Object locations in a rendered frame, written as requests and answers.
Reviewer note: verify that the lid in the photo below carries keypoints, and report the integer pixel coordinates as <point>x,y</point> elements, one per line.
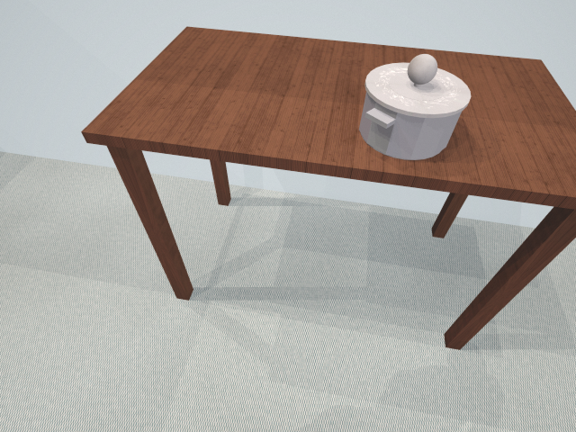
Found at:
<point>445,95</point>

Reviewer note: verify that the table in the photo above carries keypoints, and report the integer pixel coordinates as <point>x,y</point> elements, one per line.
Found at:
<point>295,103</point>

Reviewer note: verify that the knob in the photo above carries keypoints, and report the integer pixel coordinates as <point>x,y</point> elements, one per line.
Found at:
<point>422,69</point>

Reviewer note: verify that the pot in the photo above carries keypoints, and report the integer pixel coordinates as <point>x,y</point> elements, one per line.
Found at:
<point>401,136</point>

